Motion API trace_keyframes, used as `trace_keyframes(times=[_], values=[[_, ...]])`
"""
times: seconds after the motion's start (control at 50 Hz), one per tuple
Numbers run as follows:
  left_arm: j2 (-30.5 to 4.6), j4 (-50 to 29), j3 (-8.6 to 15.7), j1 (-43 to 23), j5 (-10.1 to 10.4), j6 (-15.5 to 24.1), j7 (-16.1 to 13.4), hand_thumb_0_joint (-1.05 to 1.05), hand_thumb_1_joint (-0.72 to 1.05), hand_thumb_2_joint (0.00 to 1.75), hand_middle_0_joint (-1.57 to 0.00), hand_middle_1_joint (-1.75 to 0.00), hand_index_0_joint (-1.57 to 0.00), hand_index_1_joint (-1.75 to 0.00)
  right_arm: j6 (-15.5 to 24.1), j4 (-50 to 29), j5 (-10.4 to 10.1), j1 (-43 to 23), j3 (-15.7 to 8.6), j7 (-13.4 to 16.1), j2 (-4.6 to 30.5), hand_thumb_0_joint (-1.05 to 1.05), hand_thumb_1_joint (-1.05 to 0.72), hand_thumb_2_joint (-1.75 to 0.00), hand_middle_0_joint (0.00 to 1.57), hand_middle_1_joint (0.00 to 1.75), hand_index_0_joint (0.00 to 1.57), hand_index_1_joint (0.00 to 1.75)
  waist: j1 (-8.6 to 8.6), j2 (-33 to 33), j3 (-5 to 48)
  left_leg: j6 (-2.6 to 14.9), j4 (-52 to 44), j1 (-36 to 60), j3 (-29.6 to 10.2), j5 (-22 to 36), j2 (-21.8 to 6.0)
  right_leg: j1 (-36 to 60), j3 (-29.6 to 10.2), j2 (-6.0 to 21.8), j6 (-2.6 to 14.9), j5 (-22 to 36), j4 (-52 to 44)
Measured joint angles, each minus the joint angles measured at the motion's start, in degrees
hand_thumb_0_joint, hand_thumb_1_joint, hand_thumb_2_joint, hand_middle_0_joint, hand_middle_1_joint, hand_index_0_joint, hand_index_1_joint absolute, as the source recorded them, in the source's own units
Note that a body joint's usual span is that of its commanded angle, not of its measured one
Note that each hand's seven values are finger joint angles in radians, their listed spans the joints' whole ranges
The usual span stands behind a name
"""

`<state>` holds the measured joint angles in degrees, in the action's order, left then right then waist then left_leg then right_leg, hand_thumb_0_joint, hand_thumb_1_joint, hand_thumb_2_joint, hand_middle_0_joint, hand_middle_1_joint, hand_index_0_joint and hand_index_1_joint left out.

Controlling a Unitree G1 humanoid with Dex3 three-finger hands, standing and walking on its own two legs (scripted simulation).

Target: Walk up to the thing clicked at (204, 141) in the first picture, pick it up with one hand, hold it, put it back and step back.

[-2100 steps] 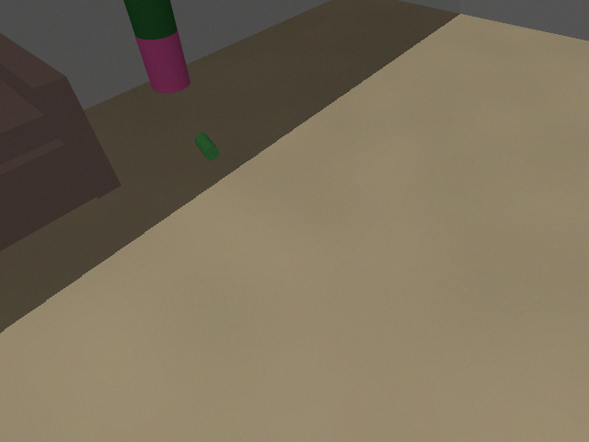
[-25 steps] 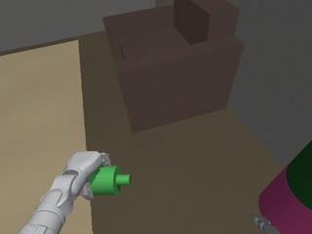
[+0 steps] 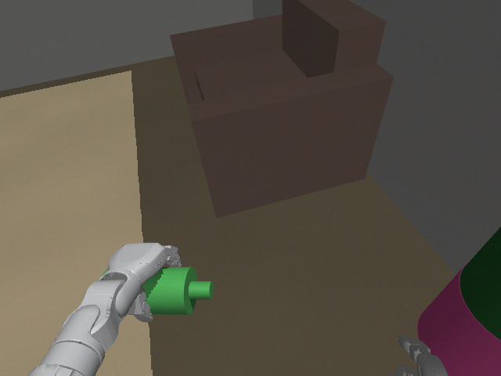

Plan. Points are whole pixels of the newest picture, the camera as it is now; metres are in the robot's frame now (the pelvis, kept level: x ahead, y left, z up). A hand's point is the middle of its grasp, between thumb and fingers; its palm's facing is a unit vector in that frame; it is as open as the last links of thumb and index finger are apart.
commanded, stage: hold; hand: left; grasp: from above
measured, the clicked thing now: (159, 290) +0.30 +0.21 -0.06
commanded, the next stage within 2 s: crouch in 0.54 s
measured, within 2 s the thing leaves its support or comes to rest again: neither
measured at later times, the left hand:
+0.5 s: hand (146, 283) +0.30 +0.22 -0.02, palm faces -0.47 -0.04 -0.88, open 10.9 cm
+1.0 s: hand (155, 293) +0.30 +0.22 -0.09, palm faces -0.47 -0.01 -0.88, open 11.0 cm
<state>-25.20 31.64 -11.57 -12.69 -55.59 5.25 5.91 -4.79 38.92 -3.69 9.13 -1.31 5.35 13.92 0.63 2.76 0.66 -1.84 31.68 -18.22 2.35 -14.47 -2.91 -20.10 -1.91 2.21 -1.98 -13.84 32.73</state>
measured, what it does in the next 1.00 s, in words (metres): stands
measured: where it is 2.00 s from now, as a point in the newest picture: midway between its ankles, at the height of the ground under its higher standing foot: outside the picture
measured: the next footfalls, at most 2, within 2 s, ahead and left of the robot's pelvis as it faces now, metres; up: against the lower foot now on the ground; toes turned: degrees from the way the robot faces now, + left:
none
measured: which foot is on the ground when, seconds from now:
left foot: down 0.00-1.00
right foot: down 0.00-1.00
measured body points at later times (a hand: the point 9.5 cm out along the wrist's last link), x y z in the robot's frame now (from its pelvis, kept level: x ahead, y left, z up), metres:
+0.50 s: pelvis +0.01 +0.00 +0.00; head +0.02 -0.02 +0.45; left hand +0.32 +0.22 +0.03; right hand +0.16 -0.25 -0.11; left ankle +0.02 +0.14 -0.73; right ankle +0.04 -0.14 -0.73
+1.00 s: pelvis +0.00 +0.00 -0.02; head +0.05 +0.00 +0.43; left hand +0.33 +0.22 -0.04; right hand +0.14 -0.26 -0.13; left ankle +0.02 +0.14 -0.73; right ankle +0.04 -0.14 -0.73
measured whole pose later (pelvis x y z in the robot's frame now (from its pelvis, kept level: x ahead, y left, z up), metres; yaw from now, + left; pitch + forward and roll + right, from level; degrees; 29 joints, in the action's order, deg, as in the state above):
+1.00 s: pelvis +0.00 +0.00 -0.02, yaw +1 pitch +7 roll +0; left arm -23.9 47.7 -10.7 -19.3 -62.2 10.0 -5.4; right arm -6.3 39.2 -2.2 8.9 -2.2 3.7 13.7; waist -1.2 0.4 2.2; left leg -1.9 40.5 -29.9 1.0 -17.8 -2.9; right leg -30.9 -1.1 2.3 -2.0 -17.0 40.6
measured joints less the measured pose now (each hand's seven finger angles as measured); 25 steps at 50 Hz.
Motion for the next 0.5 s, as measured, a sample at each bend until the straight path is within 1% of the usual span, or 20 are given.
trace_keyframes(times=[0.22, 0.5], values=[[0.4, -0.1, -0.42, 0.08, -0.3, -0.06, 0.05, 0.01, -0.09, 0.49, -0.64, -0.58, -0.66, -0.54, 0.08, 0.23, -0.07, -0.34, 0.15, 0.19, -0.27, 0.01, -0.9, -0.9, 0.2, 0.3, 0.2, 0.3, 0.19, -0.04, -0.25, 0.09, -1.22, 1.18, 0.06, 0.38, 0.09, 1.21, 0.0, 0.07, -0.09, 0.41, -1.27], [0.29, 1.0, -0.24, -0.44, -0.49, -0.15, -0.23, 0.0, -0.1, 0.52, -0.62, -0.61, -0.64, -0.57, -0.49, 0.22, -0.12, -0.28, -0.02, 0.07, -0.4, 0.01, -0.9, -0.9, 0.2, 0.3, 0.2, 0.3, 0.19, -0.16, -0.42, 0.1, -2.17, 1.8, 0.04, 0.51, 0.12, 1.89, 0.06, 0.1, -0.11, 0.57, -2.31]])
